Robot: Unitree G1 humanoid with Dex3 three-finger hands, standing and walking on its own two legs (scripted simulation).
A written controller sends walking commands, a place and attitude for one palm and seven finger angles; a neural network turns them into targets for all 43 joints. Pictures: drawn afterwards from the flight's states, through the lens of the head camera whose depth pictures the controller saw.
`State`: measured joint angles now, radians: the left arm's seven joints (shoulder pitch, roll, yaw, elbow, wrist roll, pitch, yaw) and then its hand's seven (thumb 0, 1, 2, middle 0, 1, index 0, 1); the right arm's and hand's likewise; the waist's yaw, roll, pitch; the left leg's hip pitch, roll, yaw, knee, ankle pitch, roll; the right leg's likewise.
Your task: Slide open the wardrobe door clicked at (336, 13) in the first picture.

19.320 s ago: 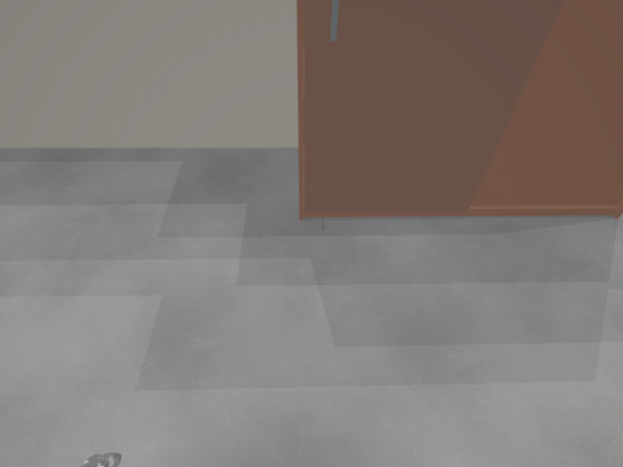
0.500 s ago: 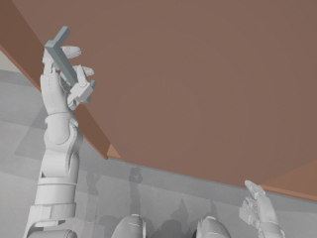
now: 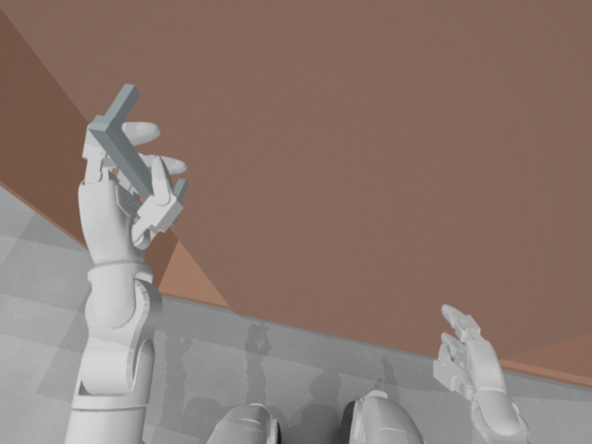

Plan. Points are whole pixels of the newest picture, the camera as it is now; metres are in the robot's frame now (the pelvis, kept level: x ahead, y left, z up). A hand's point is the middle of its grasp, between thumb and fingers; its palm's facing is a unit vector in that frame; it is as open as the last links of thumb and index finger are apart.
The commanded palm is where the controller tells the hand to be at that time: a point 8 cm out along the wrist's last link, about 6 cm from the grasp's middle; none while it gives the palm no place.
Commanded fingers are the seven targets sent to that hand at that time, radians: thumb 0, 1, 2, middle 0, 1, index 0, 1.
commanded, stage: step sideways, sliding the door along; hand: left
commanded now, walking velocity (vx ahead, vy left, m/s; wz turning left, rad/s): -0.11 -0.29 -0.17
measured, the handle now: (150, 165) +0.37 +0.21 +0.14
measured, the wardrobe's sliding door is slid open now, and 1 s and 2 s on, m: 0.28 0.48 0.48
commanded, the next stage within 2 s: stop walking and hold the door there in 0.66 s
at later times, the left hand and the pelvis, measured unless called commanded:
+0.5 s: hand (360, 241) +0.30 -0.02 +0.14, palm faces +0.23 -0.97 -0.08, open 6.0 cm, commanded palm +0.27 -0.02 +0.14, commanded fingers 0.00 0.90 0.90 -0.45 -1.40 -0.45 -1.40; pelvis -0.03 -0.15 +0.01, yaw -5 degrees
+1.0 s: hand (350, 239) +0.31 -0.01 +0.14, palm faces +0.40 -0.85 -0.33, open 6.1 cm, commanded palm +0.27 +0.02 +0.12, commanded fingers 0.00 0.90 0.90 -0.45 -1.40 -0.45 -1.40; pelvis -0.06 -0.27 +0.00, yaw -8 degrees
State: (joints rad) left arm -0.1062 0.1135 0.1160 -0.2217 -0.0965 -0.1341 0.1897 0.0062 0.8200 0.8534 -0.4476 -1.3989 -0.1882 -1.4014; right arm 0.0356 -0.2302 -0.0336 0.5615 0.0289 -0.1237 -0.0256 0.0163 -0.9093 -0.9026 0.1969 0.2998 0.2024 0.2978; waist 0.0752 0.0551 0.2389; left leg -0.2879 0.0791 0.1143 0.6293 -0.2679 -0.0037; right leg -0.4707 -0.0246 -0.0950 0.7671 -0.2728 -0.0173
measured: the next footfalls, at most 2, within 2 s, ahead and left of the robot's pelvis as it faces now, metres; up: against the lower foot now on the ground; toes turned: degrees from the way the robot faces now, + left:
right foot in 0.36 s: +0.07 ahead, -0.28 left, +0.00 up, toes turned -9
left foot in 0.60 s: +0.00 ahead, -0.07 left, +0.00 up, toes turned +4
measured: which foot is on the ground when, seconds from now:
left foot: down 0.00-0.36, up 0.38-0.58, down 0.60-0.96, up 0.98-1.00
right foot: up 0.00-0.34, down 0.36-0.58, up 0.60-0.94, down 0.96-1.00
